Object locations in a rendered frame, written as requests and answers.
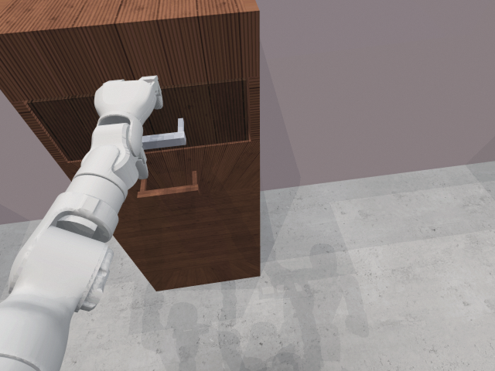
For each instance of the cabinet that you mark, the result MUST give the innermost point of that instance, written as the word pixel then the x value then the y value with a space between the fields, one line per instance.
pixel 59 48

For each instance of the left robot forearm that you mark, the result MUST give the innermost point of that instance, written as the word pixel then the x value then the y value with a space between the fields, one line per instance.
pixel 91 203

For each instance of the left robot hand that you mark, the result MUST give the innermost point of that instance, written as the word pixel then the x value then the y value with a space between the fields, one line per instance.
pixel 136 97

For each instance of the left robot upper arm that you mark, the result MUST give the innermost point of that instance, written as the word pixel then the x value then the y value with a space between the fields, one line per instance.
pixel 65 272

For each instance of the drawer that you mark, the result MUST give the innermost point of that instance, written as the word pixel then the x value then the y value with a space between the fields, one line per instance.
pixel 214 112

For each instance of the handle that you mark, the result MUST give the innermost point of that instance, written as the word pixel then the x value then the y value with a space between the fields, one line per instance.
pixel 168 193
pixel 165 140

